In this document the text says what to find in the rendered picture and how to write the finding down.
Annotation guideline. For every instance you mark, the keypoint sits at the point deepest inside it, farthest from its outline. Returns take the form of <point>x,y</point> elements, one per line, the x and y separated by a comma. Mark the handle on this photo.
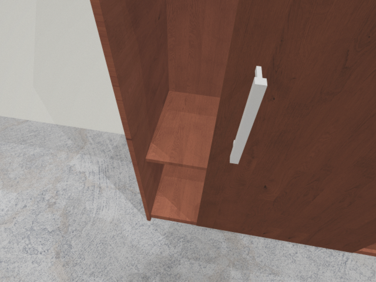
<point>256,94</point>

